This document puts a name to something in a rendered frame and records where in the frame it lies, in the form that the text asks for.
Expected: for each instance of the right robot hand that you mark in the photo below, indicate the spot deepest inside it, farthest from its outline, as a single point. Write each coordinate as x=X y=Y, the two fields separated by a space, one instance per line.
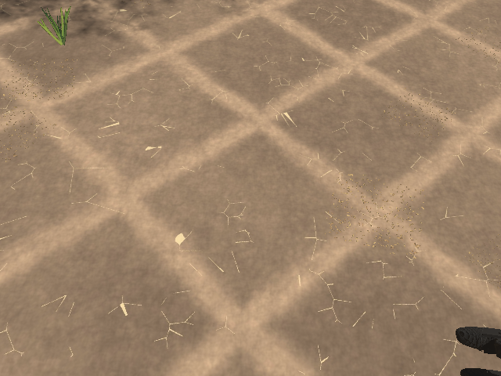
x=481 y=338

